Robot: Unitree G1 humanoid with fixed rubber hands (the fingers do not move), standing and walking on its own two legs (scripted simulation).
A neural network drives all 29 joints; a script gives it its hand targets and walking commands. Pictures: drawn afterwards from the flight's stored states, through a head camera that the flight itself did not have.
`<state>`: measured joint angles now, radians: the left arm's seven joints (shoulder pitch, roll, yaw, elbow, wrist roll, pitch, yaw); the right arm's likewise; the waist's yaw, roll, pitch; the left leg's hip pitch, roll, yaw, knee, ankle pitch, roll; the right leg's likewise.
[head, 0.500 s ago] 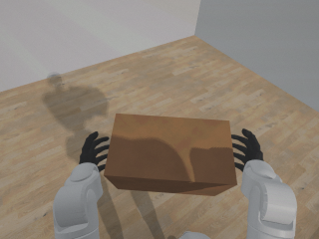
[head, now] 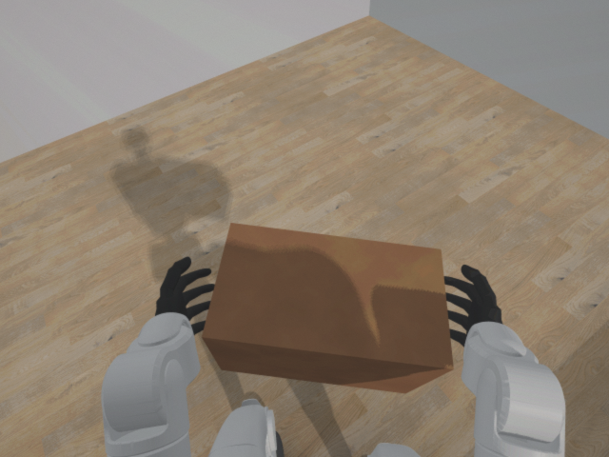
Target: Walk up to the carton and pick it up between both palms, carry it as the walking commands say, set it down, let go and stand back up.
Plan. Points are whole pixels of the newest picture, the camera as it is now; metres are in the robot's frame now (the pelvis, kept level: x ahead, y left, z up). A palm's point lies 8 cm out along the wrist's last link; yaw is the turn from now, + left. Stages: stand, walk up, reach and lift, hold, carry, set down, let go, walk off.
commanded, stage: carry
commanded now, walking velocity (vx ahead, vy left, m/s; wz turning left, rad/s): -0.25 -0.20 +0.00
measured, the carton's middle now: (323, 313) +0.29 -0.02 +0.00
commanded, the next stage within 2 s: none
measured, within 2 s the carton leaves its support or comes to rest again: neither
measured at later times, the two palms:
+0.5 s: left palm out of the picture +0.10 +0.13 +0.09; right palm (584, 425) +0.13 -0.21 +0.13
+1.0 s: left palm out of the picture -0.05 -0.05 +0.09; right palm out of the picture -0.09 -0.39 +0.09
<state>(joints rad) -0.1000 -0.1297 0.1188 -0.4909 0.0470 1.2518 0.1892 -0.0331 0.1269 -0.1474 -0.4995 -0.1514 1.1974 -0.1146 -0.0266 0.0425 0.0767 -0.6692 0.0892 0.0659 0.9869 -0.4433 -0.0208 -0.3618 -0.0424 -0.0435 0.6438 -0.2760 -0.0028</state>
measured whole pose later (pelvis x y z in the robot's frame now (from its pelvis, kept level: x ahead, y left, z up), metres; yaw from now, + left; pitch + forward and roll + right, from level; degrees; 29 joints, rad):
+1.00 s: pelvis -0.33 -0.19 -0.02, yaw +0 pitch -2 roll +0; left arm -0.12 -0.13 0.12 -0.48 0.10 1.16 0.12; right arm -0.12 0.13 -0.15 -0.54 -0.15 1.22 -0.15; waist -0.10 0.03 0.04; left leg -0.34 0.02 0.07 1.03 -0.47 -0.06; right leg -0.48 0.01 -0.15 0.66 -0.14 -0.09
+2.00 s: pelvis -0.63 -0.37 +0.02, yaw -2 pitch +1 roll -6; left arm -0.11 -0.13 0.12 -0.55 0.08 1.24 0.17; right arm -0.10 0.13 -0.14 -0.51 -0.15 1.22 -0.12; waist 0.07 -0.03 0.04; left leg -0.37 0.14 0.05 0.53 -0.18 0.02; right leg -0.52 0.00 -0.05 1.10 -0.41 0.01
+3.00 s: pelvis -0.87 -0.45 +0.00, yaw -1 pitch +4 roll +0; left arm -0.10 -0.13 0.13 -0.33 0.10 1.11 0.14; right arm -0.11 0.13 -0.18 -0.32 -0.15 1.13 -0.14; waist 0.00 0.03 -0.06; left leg -0.38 0.02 0.08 0.60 -0.28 0.03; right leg -0.40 -0.04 -0.11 0.60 -0.25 -0.02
